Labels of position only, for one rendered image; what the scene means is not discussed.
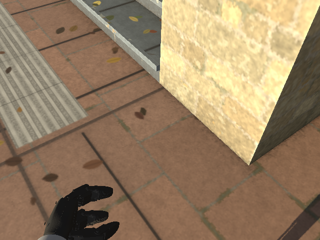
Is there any left robot hand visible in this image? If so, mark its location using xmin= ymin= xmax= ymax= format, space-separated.
xmin=43 ymin=184 xmax=120 ymax=240

